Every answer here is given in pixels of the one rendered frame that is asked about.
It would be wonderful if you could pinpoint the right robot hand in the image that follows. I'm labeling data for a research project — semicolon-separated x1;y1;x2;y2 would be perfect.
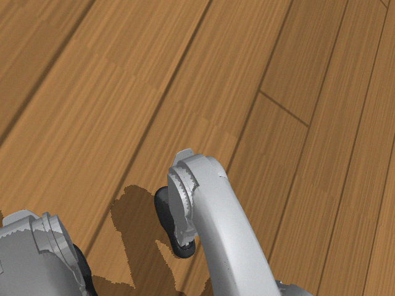
275;280;313;296

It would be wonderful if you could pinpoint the left robot foot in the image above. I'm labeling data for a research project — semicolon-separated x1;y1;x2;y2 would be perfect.
73;244;98;296

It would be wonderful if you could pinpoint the right robot foot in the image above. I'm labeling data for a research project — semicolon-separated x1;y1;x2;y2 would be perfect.
154;186;196;258

